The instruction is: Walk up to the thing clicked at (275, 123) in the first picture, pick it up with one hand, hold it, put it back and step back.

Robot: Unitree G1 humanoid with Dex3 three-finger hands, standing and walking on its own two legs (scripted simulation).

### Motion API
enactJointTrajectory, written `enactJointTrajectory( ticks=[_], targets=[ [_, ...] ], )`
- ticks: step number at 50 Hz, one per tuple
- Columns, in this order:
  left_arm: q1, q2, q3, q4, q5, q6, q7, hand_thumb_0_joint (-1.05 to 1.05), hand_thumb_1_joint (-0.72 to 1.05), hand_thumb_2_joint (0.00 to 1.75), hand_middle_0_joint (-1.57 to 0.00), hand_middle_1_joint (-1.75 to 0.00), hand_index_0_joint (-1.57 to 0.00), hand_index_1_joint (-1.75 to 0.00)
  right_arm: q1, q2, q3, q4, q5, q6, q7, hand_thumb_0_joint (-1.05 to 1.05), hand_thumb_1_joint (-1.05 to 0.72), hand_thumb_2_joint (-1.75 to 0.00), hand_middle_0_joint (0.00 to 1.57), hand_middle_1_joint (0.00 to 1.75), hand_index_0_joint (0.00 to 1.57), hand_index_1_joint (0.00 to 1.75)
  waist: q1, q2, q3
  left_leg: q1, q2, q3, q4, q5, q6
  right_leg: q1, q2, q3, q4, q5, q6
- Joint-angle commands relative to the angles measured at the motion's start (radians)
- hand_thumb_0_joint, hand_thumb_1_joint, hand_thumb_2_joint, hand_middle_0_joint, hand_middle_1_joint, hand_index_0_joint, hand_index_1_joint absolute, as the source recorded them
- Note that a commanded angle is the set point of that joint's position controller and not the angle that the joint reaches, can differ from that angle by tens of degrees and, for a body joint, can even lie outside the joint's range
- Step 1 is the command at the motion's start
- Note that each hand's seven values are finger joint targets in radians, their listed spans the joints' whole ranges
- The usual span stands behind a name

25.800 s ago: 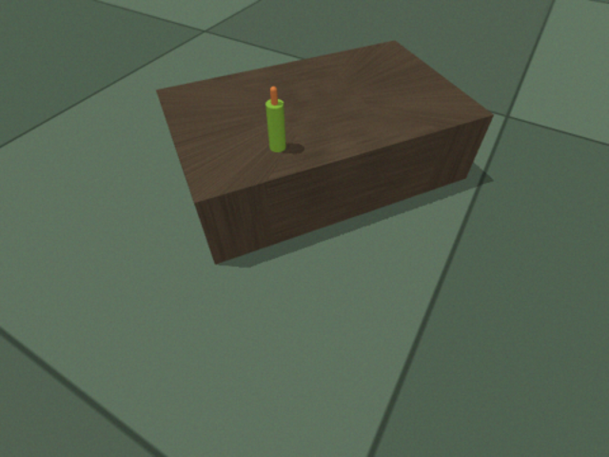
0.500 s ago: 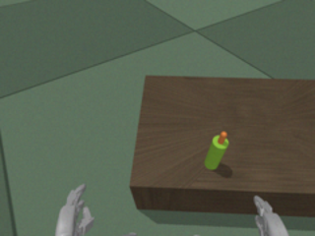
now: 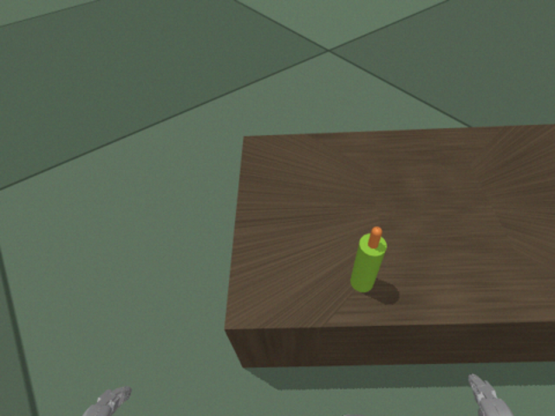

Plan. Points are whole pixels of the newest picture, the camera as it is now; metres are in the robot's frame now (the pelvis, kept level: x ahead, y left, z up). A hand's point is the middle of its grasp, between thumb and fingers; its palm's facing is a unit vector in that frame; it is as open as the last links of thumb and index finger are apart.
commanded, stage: home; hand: right
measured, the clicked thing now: (368, 258) +0.50 -0.18 -0.26
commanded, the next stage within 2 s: stand in 0.34 s
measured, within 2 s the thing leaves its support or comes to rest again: neither
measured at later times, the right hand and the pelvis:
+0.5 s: hand out of the picture +0.04 -0.24 -0.12, palm faces +0.00 +0.93 -0.36, open 16.9 cm; pelvis -0.01 +0.01 +0.03, yaw +0 degrees
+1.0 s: hand out of the picture +0.06 -0.22 -0.12, palm faces -0.02 +0.94 -0.33, open 7.9 cm; pelvis +0.00 +0.02 +0.04, yaw +0 degrees
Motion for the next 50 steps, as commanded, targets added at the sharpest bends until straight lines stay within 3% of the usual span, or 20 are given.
enactJointTrajectory(
  ticks=[1, 2, 7, 15, 22, 24, 25, 32, 37, 39, 41, 45, 50],
  targets=[
    [-0.072, 0.181, 0.051, -0.058, -0.008, -0.024, 0.008, 0.0, 0.9, 0.9, -0.2, -0.31, -0.2, -0.31, -0.05, -0.124, -0.044, -0.016, -0.002, -0.071, -0.016, 0.0, 0.46, -0.1, 0.06, 0.07, 0.06, 0.07, -0.015, -0.116, -0.097, 0.145, 0.022, -0.06, -0.136, 0.183, 0.05, 0.046, -0.089, 0.156, -0.272, 0.245, -0.059],
    [-0.076, 0.182, 0.05, -0.047, -0.013, -0.021, 0.009, 0.0, 0.9, 0.9, -0.2, -0.31, -0.2, -0.31, -0.045, -0.131, -0.043, 0.013, -0.001, -0.072, -0.017, 0.0, 0.47, -0.09, 0.06, 0.06, 0.06, 0.06, -0.016, -0.113, -0.078, 0.154, 0.026, -0.063, -0.156, 0.182, 0.049, 0.05, -0.091, 0.157, -0.293, 0.23, -0.059],
    [-0.042, 0.187, 0.048, 0.027, -0.023, -0.008, 0.012, 0.0, 0.9, 0.9, -0.2, -0.31, -0.2, -0.31, -0.033, -0.151, -0.035, 0.133, 0.006, -0.075, -0.022, 0.0, 0.48, -0.09, 0.06, 0.06, 0.06, 0.06, -0.008, -0.076, -0.083, 0.216, 0.043, -0.061, -0.219, 0.293, 0.048, 0.146, -0.089, 0.137, -0.332, 0.356, -0.048],
    [-0.064, 0.195, 0.04, 0.129, -0.029, 0.015, 0.007, 0.0, 0.9, 0.9, -0.2, -0.31, -0.2, -0.31, -0.062, -0.163, -0.019, 0.275, 0.014, -0.072, -0.025, 0.0, 0.47, -0.1, 0.06, 0.07, 0.06, 0.07, -0.001, -0.037, 0.02, 0.224, 0.063, -0.078, -0.38, 0.202, 0.033, 0.188, -0.083, 0.126, -0.457, 0.179, -0.036],
    [-0.079, 0.183, 0.029, 0.192, -0.034, 0.018, 0.0, 0.0, 0.9, 0.9, -0.2, -0.31, -0.2, -0.31, -0.09, -0.182, -0.012, 0.347, 0.018, -0.076, -0.026, 0.0, 0.49, -0.09, 0.06, 0.06, 0.06, 0.06, 0.005, 0.005, 0.021, 0.246, 0.081, -0.094, -0.443, 0.185, 0.032, 0.233, -0.082, 0.108, -0.479, 0.204, -0.026],
    [-0.093, 0.186, 0.026, 0.202, -0.034, 0.018, -0.001, 0.0, 0.9, 0.9, -0.2, -0.3, -0.2, -0.3, -0.089, -0.182, -0.009, 0.364, 0.018, -0.074, -0.025, 0.0, 0.33, -0.25, 0.2, 0.22, 0.2, 0.22, 0.005, 0.002, 0.03, 0.237, 0.081, -0.095, -0.458, 0.167, 0.032, 0.239, -0.083, 0.105, -0.486, 0.196, -0.024],
    [-0.095, 0.186, 0.025, 0.209, -0.033, 0.017, -0.001, 0.0, 0.9, 0.9, -0.2, -0.3, -0.2, -0.3, -0.094, -0.183, -0.009, 0.369, 0.018, -0.074, -0.025, 0.0, 0.25, -0.33, 0.2, 0.3, 0.2, 0.3, 0.005, 0.001, 0.021, 0.242, 0.083, -0.094, -0.455, 0.166, 0.035, 0.246, -0.087, 0.105, -0.49, 0.209, -0.023],
    [-0.099, 0.19, 0.017, 0.247, -0.036, 0.021, -0.003, 0.0, 0.9, 0.9, -0.2, -0.3, -0.2, -0.3, -0.102, -0.195, -0.006, 0.403, 0.019, -0.068, -0.021, 0.0, -0.31, -0.89, 0.2, 0.3, 0.2, 0.3, 0.003, -0.019, 0.039, 0.242, 0.083, -0.106, -0.491, 0.099, 0.039, 0.232, -0.088, 0.102, -0.508, 0.165, -0.016],
    [-0.092, 0.198, 0.013, 0.265, -0.035, 0.019, -0.003, 0.0, 0.9, 0.9, -0.2, -0.3, -0.2, -0.3, -0.126, -0.208, -0.006, 0.413, 0.022, -0.067, -0.018, 0.0, -0.71, -0.9, 0.2, 0.3, 0.2, 0.3, 0.004, -0.032, 0.034, 0.255, 0.083, -0.108, -0.496, 0.107, 0.039, 0.228, -0.091, 0.097, -0.511, 0.172, -0.009],
    [-0.1, 0.201, 0.011, 0.265, -0.035, 0.016, 0.0, 0.0, 0.9, 0.9, -0.2, -0.3, -0.2, -0.3, -0.13, -0.204, -0.005, 0.415, 0.024, -0.067, -0.016, 0.0, -0.87, -0.9, 0.2, 0.3, 0.2, 0.3, 0.002, -0.045, 0.012, 0.274, 0.086, -0.103, -0.489, 0.159, 0.042, 0.24, -0.101, 0.099, -0.515, 0.206, -0.01],
    [-0.099, 0.198, 0.006, 0.273, -0.035, 0.015, 0.002, 0.0, 0.9, 0.9, -0.2, -0.3, -0.2, -0.3, -0.128, -0.206, -0.005, 0.426, 0.024, -0.066, -0.015, 0.0, -0.9, -0.9, 0.2, 0.3, 0.2, 0.3, 0.0, -0.053, 0.021, 0.28, 0.082, -0.1, -0.487, 0.164, 0.042, 0.233, -0.1, 0.098, -0.521, 0.195, -0.007],
    [-0.092, 0.201, 0.003, 0.276, -0.041, 0.012, 0.003, 0.0, 0.9, 0.9, -0.2, -0.3, -0.2, -0.3, -0.134, -0.208, -0.003, 0.434, 0.025, -0.068, -0.014, 0.0, -0.9, -0.9, 0.2, 0.3, 0.2, 0.3, 0.0, -0.04, -0.003, 0.3, 0.087, -0.096, -0.487, 0.232, 0.043, 0.259, -0.11, 0.099, -0.515, 0.276, -0.007],
    [-0.09, 0.204, 0.001, 0.278, -0.041, 0.013, 0.006, 0.0, 0.9, 0.9, -0.2, -0.3, -0.2, -0.3, -0.141, -0.2, 0.001, 0.441, 0.028, -0.064, -0.013, 0.0, -0.9, -0.9, 0.2, 0.3, 0.2, 0.3, 0.001, -0.032, -0.002, 0.292, 0.087, -0.09, -0.495, 0.237, 0.045, 0.274, -0.112, 0.09, -0.513, 0.3, -0.004]
  ],
)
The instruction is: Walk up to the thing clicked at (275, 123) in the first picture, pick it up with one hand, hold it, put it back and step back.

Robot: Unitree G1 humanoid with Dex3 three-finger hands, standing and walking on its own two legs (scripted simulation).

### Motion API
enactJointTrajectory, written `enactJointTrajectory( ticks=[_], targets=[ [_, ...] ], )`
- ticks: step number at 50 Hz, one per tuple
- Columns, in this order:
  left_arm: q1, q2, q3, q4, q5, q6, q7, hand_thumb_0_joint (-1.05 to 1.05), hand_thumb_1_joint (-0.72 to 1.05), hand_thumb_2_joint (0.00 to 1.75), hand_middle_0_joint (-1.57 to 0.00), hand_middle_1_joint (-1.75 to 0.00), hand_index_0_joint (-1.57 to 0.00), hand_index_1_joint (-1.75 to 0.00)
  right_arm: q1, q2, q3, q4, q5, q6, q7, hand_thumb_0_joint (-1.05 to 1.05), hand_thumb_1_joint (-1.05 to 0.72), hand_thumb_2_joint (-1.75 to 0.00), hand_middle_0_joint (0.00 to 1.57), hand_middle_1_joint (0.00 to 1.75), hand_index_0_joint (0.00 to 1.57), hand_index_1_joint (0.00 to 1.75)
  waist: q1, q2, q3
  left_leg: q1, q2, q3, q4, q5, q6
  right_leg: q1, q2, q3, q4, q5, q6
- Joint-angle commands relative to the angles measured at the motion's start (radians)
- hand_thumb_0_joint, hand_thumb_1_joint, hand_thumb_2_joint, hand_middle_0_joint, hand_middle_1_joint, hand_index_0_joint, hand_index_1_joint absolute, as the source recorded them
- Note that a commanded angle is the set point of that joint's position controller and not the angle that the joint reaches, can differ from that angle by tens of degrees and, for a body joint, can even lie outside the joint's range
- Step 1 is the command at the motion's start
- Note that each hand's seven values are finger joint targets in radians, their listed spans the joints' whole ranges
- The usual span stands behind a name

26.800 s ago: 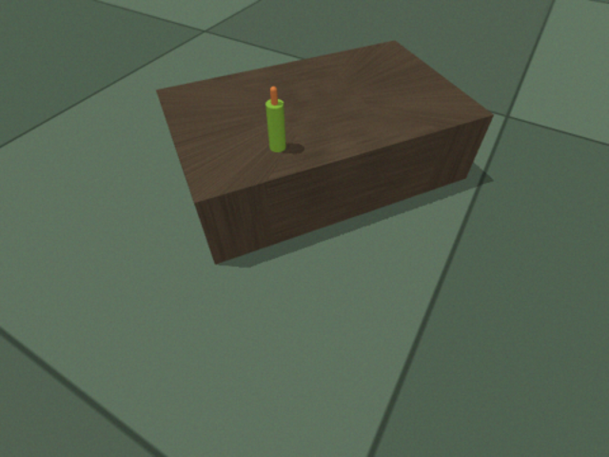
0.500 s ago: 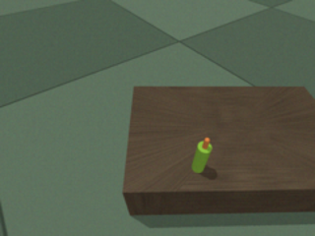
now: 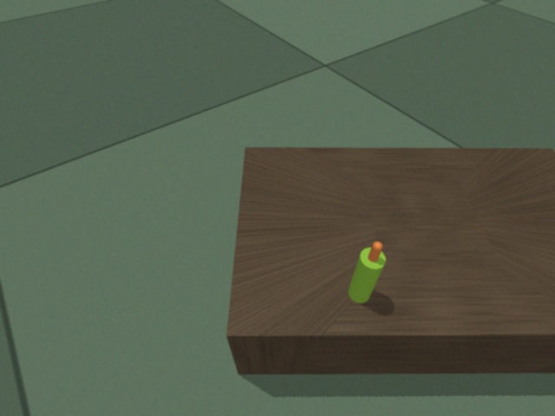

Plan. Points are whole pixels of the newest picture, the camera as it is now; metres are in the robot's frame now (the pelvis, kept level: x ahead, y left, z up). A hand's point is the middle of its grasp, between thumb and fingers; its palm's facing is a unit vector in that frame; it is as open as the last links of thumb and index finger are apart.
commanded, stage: stand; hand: right
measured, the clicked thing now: (367, 270) +0.50 -0.20 -0.30
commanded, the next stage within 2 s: step back in 1.96 s
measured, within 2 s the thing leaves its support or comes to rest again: neither
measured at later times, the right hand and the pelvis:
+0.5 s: hand out of the picture +0.08 -0.24 -0.15, palm faces -0.02 +0.94 -0.35, open 7.4 cm; pelvis +0.01 +0.01 +0.00, yaw +0 degrees
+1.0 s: hand out of the picture +0.08 -0.25 -0.15, palm faces -0.03 +0.94 -0.34, open 7.4 cm; pelvis +0.01 +0.00 +0.00, yaw +1 degrees
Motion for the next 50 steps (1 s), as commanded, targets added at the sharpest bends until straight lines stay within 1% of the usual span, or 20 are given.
enactJointTrajectory(
  ticks=[1, 3, 5, 7, 9, 11, 13, 18, 20, 23, 24, 26, 30, 32, 33, 40, 45, 46, 49, 50],
  targets=[
    [-0.036, 0.195, 0.028, -0.051, -0.001, -0.019, 0.01, 0.0, 0.9, 0.9, -0.2, -0.3, -0.2, -0.3, -0.021, -0.208, -0.04, -0.044, 0.001, -0.023, -0.016, 0.0, -0.9, -0.9, 0.2, 0.3, 0.2, 0.3, -0.007, 0.003, -0.052, 0.014, 0.112, -0.112, -0.092, 0.045, 0.014, -0.022, -0.092, 0.08, -0.059, 0.071, -0.041],
    [-0.026, 0.195, 0.026, -0.05, 0.001, -0.02, 0.009, 0.0, 0.9, 0.9, -0.2, -0.3, -0.2, -0.3, -0.037, -0.218, -0.042, -0.046, 0.002, -0.023, -0.015, 0.0, -0.9, -0.9, 0.2, 0.3, 0.2, 0.3, -0.004, 0.009, -0.05, 0.025, 0.113, -0.115, -0.088, 0.053, 0.015, -0.034, -0.09, 0.074, -0.064, 0.062, -0.037],
    [-0.035, 0.196, 0.026, -0.054, 0.001, -0.021, 0.009, 0.0, 0.9, 0.9, -0.2, -0.3, -0.2, -0.3, -0.029, -0.215, -0.041, -0.042, 0.001, -0.023, -0.015, 0.0, -0.9, -0.9, 0.2, 0.3, 0.2, 0.3, -0.007, 0.004, -0.062, 0.023, 0.114, -0.111, -0.086, 0.066, 0.015, -0.019, -0.097, 0.078, -0.065, 0.087, -0.038],
    [-0.037, 0.2, 0.027, -0.056, -0.001, -0.022, 0.011, 0.0, 0.9, 0.9, -0.2, -0.3, -0.2, -0.3, -0.038, -0.224, -0.044, -0.042, 0.002, -0.024, -0.015, 0.0, -0.9, -0.9, 0.2, 0.3, 0.2, 0.3, -0.004, 0.009, -0.084, 0.043, 0.119, -0.113, -0.075, 0.137, 0.016, -0.004, -0.099, 0.073, -0.057, 0.13, -0.036],
    [-0.036, 0.198, 0.026, -0.058, -0.002, -0.021, 0.012, 0.0, 0.9, 0.9, -0.2, -0.3, -0.2, -0.3, -0.046, -0.224, -0.044, -0.044, 0.002, -0.024, -0.016, 0.0, -0.9, -0.9, 0.2, 0.3, 0.2, 0.3, -0.003, 0.014, -0.086, 0.048, 0.119, -0.111, -0.071, 0.157, 0.016, 0.001, -0.098, 0.068, -0.057, 0.146, -0.035],
    [-0.041, 0.198, 0.026, -0.06, -0.002, -0.021, 0.011, 0.0, 0.9, 0.9, -0.2, -0.3, -0.2, -0.3, -0.038, -0.222, -0.041, -0.039, 0.002, -0.023, -0.015, 0.0, -0.9, -0.9, 0.2, 0.3, 0.2, 0.3, -0.005, 0.012, -0.078, 0.036, 0.116, -0.107, -0.077, 0.129, 0.018, 0.01, -0.101, 0.07, -0.067, 0.135, -0.034],
    [-0.041, 0.2, 0.027, -0.061, -0.002, -0.02, 0.011, 0.0, 0.9, 0.9, -0.2, -0.3, -0.2, -0.3, -0.046, -0.226, -0.043, -0.042, 0.002, -0.023, -0.016, 0.0, -0.9, -0.9, 0.2, 0.3, 0.2, 0.3, -0.003, 0.014, -0.084, 0.041, 0.117, -0.108, -0.076, 0.149, 0.017, 0.012, -0.103, 0.065, -0.062, 0.152, -0.035],
    [-0.047, 0.203, 0.03, -0.063, -0.003, -0.018, 0.01, 0.0, 0.9, 0.9, -0.2, -0.3, -0.2, -0.3, -0.047, -0.224, -0.042, -0.041, 0.002, -0.023, -0.015, 0.0, -0.9, -0.9, 0.2, 0.3, 0.2, 0.3, -0.004, 0.014, -0.063, 0.028, 0.114, -0.112, -0.095, 0.104, 0.014, 0.005, -0.102, 0.063, -0.068, 0.118, -0.034],
    [-0.043, 0.2, 0.028, -0.064, -0.001, -0.019, 0.01, 0.0, 0.9, 0.9, -0.2, -0.3, -0.2, -0.3, -0.057, -0.235, -0.045, -0.044, 0.004, -0.024, -0.014, 0.0, -0.9, -0.9, 0.2, 0.3, 0.2, 0.3, -0.001, 0.016, -0.069, 0.039, 0.117, -0.117, -0.091, 0.105, 0.017, 0.002, -0.104, 0.063, -0.074, 0.115, -0.033],
    [-0.058, 0.204, 0.029, -0.068, -0.002, -0.019, 0.01, 0.0, 0.9, 0.9, -0.2, -0.3, -0.2, -0.3, -0.046, -0.227, -0.044, -0.043, 0.003, -0.023, -0.014, 0.0, -0.9, -0.9, 0.2, 0.3, 0.2, 0.3, -0.009, 0.0, -0.072, 0.037, 0.116, -0.115, -0.094, 0.13, 0.013, 0.006, -0.104, 0.06, -0.067, 0.115, -0.034],
    [-0.056, 0.206, 0.03, -0.071, -0.004, -0.019, 0.01, 0.0, 0.9, 0.9, -0.2, -0.3, -0.2, -0.3, -0.053, -0.233, -0.045, -0.043, 0.002, -0.024, -0.014, 0.0, -0.9, -0.9, 0.2, 0.3, 0.2, 0.3, -0.004, 0.01, -0.075, 0.044, 0.118, -0.115, -0.092, 0.129, 0.016, 0.003, -0.104, 0.062, -0.071, 0.12, -0.036],
    [-0.057, 0.211, 0.031, -0.073, -0.004, -0.02, 0.009, 0.0, 0.9, 0.9, -0.2, -0.3, -0.2, -0.3, -0.058, -0.234, -0.046, -0.043, 0.002, -0.025, -0.013, 0.0, -0.9, -0.9, 0.2, 0.3, 0.2, 0.3, -0.006, 0.009, -0.08, 0.044, 0.118, -0.116, -0.091, 0.146, 0.013, 0.009, -0.104, 0.057, -0.064, 0.126, -0.037],
    [-0.047, 0.204, 0.028, -0.071, -0.006, -0.018, 0.009, 0.0, 0.9, 0.9, -0.2, -0.3, -0.2, -0.3, -0.065, -0.238, -0.047, -0.041, 0.005, -0.024, -0.011, 0.0, -0.9, -0.9, 0.2, 0.3, 0.2, 0.3, -0.001, 0.011, -0.078, 0.045, 0.117, -0.12, -0.093, 0.134, 0.013, 0.01, -0.103, 0.054, -0.07, 0.106, -0.036],
    [-0.059, 0.211, 0.03, -0.074, -0.004, -0.019, 0.008, 0.0, 0.9, 0.9, -0.2, -0.3, -0.2, -0.3, -0.052, -0.229, -0.044, -0.04, 0.003, -0.023, -0.011, 0.0, -0.9, -0.9, 0.2, 0.3, 0.2, 0.3, -0.009, 0.002, -0.069, 0.027, 0.111, -0.116, -0.101, 0.105, 0.012, 0.011, -0.107, 0.059, -0.076, 0.108, -0.039],
    [-0.05, 0.212, 0.029, -0.073, -0.004, -0.019, 0.009, 0.0, 0.9, 0.9, -0.2, -0.3, -0.2, -0.3, -0.061, -0.235, -0.046, -0.041, 0.005, -0.023, -0.01, 0.0, -0.9, -0.9, 0.2, 0.3, 0.2, 0.3, -0.005, 0.004, -0.071, 0.041, 0.115, -0.122, -0.099, 0.105, 0.012, 0.006, -0.105, 0.056, -0.073, 0.097, -0.038],
    [-0.051, 0.215, 0.028, -0.078, -0.006, -0.022, 0.01, 0.0, 0.9, 0.9, -0.2, -0.3, -0.2, -0.3, -0.06, -0.235, -0.048, -0.04, 0.005, -0.024, -0.009, 0.0, -0.9, -0.9, 0.2, 0.3, 0.2, 0.3, -0.007, -0.001, -0.087, 0.056, 0.117, -0.12, -0.086, 0.148, 0.017, 0.01, -0.111, 0.055, -0.074, 0.123, -0.038],
    [-0.049, 0.215, 0.031, -0.076, -0.008, -0.02, 0.009, 0.0, 0.9, 0.9, -0.2, -0.3, -0.2, -0.3, -0.055, -0.232, -0.045, -0.036, 0.005, -0.019, -0.007, 0.0, -0.9, -0.9, 0.2, 0.3, 0.2, 0.3, -0.007, 0.009, -0.061, 0.029, 0.107, -0.12, -0.099, 0.079, 0.013, 0.006, -0.11, 0.059, -0.088, 0.091, -0.041],
    [-0.041, 0.22, 0.031, -0.076, -0.007, -0.021, 0.008, 0.0, 0.9, 0.9, -0.2, -0.3, -0.2, -0.3, -0.054, -0.232, -0.046, -0.037, 0.005, -0.02, -0.006, 0.0, -0.9, -0.9, 0.2, 0.3, 0.2, 0.3, -0.007, 0.003, -0.06, 0.03, 0.11, -0.124, -0.104, 0.079, 0.013, 0.005, -0.109, 0.057, -0.085, 0.083, -0.041],
    [-0.045, 0.221, 0.033, -0.082, -0.006, -0.022, 0.009, 0.0, 0.9, 0.9, -0.2, -0.3, -0.2, -0.3, -0.059, -0.233, -0.046, -0.041, 0.004, -0.022, -0.007, 0.0, -0.9, -0.9, 0.2, 0.3, 0.2, 0.3, -0.005, 0.005, -0.081, 0.041, 0.112, -0.121, -0.093, 0.114, 0.017, 0.016, -0.113, 0.059, -0.084, 0.115, -0.042],
    [-0.047, 0.22, 0.032, -0.082, -0.006, -0.022, 0.009, 0.0, 0.9, 0.9, -0.2, -0.3, -0.2, -0.3, -0.056, -0.232, -0.045, -0.042, 0.004, -0.022, -0.007, 0.0, -0.9, -0.9, 0.2, 0.3, 0.2, 0.3, -0.008, 0.009, -0.075, 0.036, 0.112, -0.124, -0.096, 0.126, 0.013, 0.015, -0.111, 0.056, -0.08, 0.112, -0.041]
  ],
)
